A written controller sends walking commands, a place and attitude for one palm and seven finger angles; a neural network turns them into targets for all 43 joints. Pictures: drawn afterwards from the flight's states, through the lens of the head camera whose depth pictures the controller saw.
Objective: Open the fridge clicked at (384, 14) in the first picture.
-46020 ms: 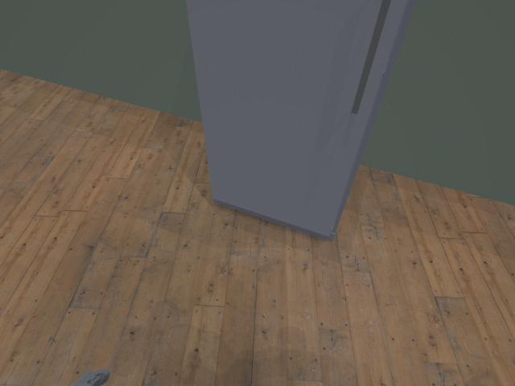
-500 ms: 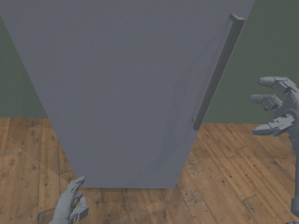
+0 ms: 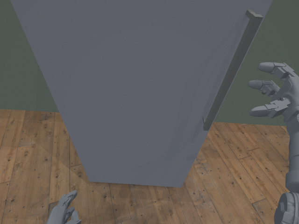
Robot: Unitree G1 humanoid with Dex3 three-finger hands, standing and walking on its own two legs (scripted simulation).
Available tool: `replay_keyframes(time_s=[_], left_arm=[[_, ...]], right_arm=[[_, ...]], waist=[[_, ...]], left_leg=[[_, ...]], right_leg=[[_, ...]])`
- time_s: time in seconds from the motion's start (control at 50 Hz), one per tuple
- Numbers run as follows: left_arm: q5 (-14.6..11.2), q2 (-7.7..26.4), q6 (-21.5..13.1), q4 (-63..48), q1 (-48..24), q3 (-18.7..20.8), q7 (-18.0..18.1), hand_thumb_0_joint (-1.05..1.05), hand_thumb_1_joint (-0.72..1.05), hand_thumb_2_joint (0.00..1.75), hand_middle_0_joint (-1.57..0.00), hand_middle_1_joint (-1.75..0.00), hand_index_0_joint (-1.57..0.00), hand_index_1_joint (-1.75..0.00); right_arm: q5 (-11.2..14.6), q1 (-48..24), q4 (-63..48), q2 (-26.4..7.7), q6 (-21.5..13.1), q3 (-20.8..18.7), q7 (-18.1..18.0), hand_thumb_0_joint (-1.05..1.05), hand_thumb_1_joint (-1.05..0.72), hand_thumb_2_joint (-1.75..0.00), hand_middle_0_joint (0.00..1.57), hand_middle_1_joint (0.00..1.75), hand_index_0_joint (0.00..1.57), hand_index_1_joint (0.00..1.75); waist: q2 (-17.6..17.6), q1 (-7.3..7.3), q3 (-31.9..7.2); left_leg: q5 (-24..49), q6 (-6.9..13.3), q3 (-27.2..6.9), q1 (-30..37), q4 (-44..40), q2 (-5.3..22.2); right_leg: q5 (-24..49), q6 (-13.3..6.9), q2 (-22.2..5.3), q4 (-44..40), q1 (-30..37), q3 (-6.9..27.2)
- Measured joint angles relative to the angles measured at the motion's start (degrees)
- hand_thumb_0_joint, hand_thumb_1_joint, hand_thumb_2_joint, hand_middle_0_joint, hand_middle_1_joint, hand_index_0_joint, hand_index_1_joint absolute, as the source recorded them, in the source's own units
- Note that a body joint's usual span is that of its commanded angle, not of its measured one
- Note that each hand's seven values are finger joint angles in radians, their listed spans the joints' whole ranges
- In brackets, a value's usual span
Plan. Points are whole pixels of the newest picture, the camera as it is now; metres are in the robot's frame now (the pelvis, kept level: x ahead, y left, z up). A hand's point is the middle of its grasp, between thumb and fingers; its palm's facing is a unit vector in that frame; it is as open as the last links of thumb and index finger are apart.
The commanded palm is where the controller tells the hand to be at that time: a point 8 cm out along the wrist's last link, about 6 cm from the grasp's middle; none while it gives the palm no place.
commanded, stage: move the hooked fingers beside the handle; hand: right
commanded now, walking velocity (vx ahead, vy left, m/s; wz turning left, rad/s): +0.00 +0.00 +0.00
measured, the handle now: (223, 83) +0.47 -0.16 +0.17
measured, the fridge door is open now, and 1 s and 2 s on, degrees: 1 1 1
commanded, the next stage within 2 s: none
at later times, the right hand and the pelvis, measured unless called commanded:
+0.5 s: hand (261, 95) +0.40 -0.23 +0.20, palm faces +0.00 +1.00 -0.02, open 14.0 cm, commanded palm +0.38 -0.28 +0.20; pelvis +0.01 -0.01 +0.00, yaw +1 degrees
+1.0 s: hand (259, 88) +0.40 -0.22 +0.22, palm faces +0.02 +1.00 -0.03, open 14.0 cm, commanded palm +0.37 -0.26 +0.20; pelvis +0.00 +0.00 +0.00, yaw +0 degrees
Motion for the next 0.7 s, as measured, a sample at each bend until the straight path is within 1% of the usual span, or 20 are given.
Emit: replay_keyframes(time_s=[0.1, 0.16, 0.22, 0.26, 0.34, 0.42, 0.48, 0.54, 0.62, 0.7], left_arm=[[-0.04, 0.24, 0.89, -0.65, 1.39, 0.53, -0.38, 0.01, 0.91, 0.90, -0.20, -0.30, -0.20, -0.30], [0.13, 0.43, 1.15, -0.50, 2.29, 0.90, -0.45, 0.01, 0.91, 0.90, -0.20, -0.30, -0.20, -0.30], [0.26, 0.45, 1.17, 0.14, 3.05, 1.06, -0.42, 0.01, 0.91, 0.90, -0.20, -0.30, -0.20, -0.30], [0.25, 0.38, 1.20, 0.61, 3.18, 1.05, -0.44, 0.01, 0.91, 0.90, -0.20, -0.30, -0.20, -0.30], [0.25, 0.34, 1.51, 0.44, 2.87, 1.21, -0.87, 0.01, 0.91, 0.90, -0.20, -0.30, -0.20, -0.30], [0.27, 0.33, 1.92, -0.76, 2.52, 1.52, -1.39, 0.01, 0.91, 0.90, -0.20, -0.30, -0.20, -0.30], [0.29, 0.07, 2.00, -1.28, 2.30, 1.53, -1.47, 0.01, 0.91, 0.90, -0.20, -0.30, -0.20, -0.30], [0.29, -0.33, 1.81, -1.20, 1.72, 1.19, -1.31, 0.01, 0.91, 0.90, -0.20, -0.30, -0.20, -0.30], [0.23, -0.82, 1.41, -1.06, 0.51, 0.67, -1.10, 0.01, 0.91, 0.90, -0.20, -0.30, -0.20, -0.30], [0.08, -0.94, 1.47, -0.96, -0.89, 0.22, -0.91, 0.01, 0.91, 0.90, -0.20, -0.30, -0.20, -0.30]], right_arm=[[-1.16, -0.78, 4.26, -1.61, 0.28, -0.35, -0.12, -0.01, 0.50, -0.30, 0.31, 1.20, 0.31, 1.20], [-1.35, -0.31, 3.25, -1.06, -1.13, -0.59, -0.13, -0.01, 0.50, -0.30, 0.31, 1.20, 0.31, 1.20], [-0.87, -0.50, 1.95, -0.03, -2.95, -0.46, -0.03, -0.01, 0.50, -0.30, 0.30, 1.20, 0.30, 1.20], [-0.63, -1.34, 2.20, 0.28, -3.46, -0.21, 0.03, -0.01, 0.50, -0.30, 0.30, 1.20, 0.30, 1.20], [-0.88, -1.85, 2.99, 0.02, -2.36, -0.03, -0.31, -0.01, 0.50, -0.30, 0.31, 1.20, 0.31, 1.20], [-0.90, 0.76, 1.19, 0.39, -1.17, -0.25, -0.74, -0.01, 0.50, -0.30, 0.31, 1.20, 0.31, 1.20], [-0.64, 3.11, -1.95, 1.69, -1.15, -0.19, -1.08, -0.01, 0.50, -0.30, 0.30, 1.20, 0.30, 1.20], [-0.50, 3.68, -4.49, 2.91, -1.41, 0.58, -1.73, -0.01, 0.50, -0.30, 0.30, 1.20, 0.31, 1.20], [-0.63, 2.75, -6.35, 3.72, -0.92, 1.99, -2.80, -0.01, 0.50, -0.30, 0.31, 1.20, 0.31, 1.20], [-0.63, 0.43, -4.22, 3.88, 0.85, 3.85, -3.41, -0.01, 0.50, -0.30, 0.31, 1.20, 0.31, 1.20]], waist=[[-0.26, 0.65, -0.20], [-0.14, 0.51, 0.22], [0.17, 0.22, 0.16], [0.38, 0.16, -0.07], [0.33, 0.42, -0.67], [-0.14, 0.49, -0.98], [-0.18, 0.01, -0.94], [0.11, -0.66, -0.57], [0.32, -1.35, -0.28], [-0.07, -1.55, -0.41]], left_leg=[[0.03, -0.12, -0.53, -0.94, 0.11, -0.09], [0.07, -0.20, -0.60, -0.92, -0.05, -0.08], [0.04, -0.28, -0.50, -0.58, -0.30, -0.07], [-0.01, -0.34, -0.45, -0.43, -0.39, -0.06], [0.00, -0.48, -0.79, -0.65, -0.40, 0.00], [0.06, -0.72, -1.30, -0.80, -0.37, 0.17], [0.08, -0.84, -1.39, -0.42, -0.44, 0.27], [0.03, -0.87, -1.07, 0.22, -0.46, 0.38], [0.17, -0.83, -0.62, 0.84, -0.62, 0.51], [0.32, -0.87, -0.22, 0.59, -0.47, 0.79]], right_leg=[[-0.21, -0.13, -0.09, 0.16, -0.76, -0.52], [-0.31, -0.24, -0.07, 0.21, -0.81, -0.58], [-0.48, -0.31, -0.05, 0.27, -0.66, -0.48], [-0.64, -0.35, -0.04, 0.39, -0.63, -0.42], [-0.79, -0.50, 0.03, 0.41, -0.71, -0.76], [-0.77, -0.72, 0.20, 0.18, -0.57, -1.27], [-0.76, -0.83, 0.31, 0.08, -0.17, -1.35], [-0.78, -0.86, 0.41, 0.23, 0.24, -1.03], [-0.56, -0.84, 0.55, 0.26, 0.57, -0.57], [-0.21, -0.89, 0.83, 0.33, 0.16, -0.16]])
